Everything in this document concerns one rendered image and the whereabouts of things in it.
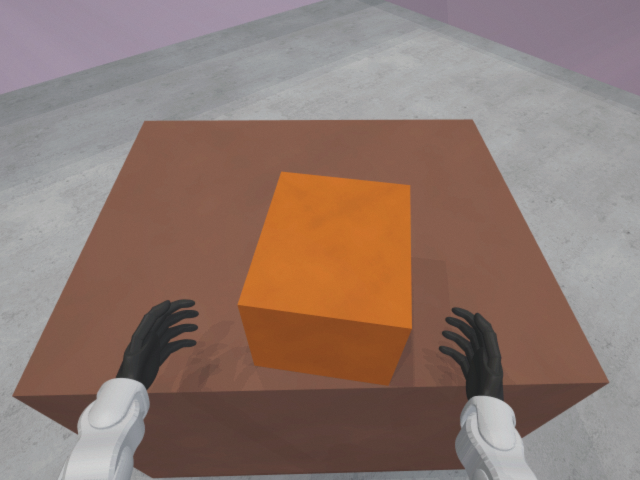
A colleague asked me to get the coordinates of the pedestal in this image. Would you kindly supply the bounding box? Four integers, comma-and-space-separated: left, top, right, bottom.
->
12, 119, 610, 478

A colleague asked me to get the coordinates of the carton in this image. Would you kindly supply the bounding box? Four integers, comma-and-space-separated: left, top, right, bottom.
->
238, 172, 412, 386

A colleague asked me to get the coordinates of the left robot hand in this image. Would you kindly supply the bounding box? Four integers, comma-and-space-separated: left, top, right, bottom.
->
116, 299, 199, 390

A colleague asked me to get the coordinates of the right robot hand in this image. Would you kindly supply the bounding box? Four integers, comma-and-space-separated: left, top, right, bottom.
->
439, 307, 504, 401

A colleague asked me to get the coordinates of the left robot forearm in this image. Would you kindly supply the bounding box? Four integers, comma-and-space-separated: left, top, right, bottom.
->
57, 378, 150, 480

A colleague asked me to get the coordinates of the right robot forearm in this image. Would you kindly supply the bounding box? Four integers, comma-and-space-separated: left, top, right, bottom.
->
455, 396, 537, 480

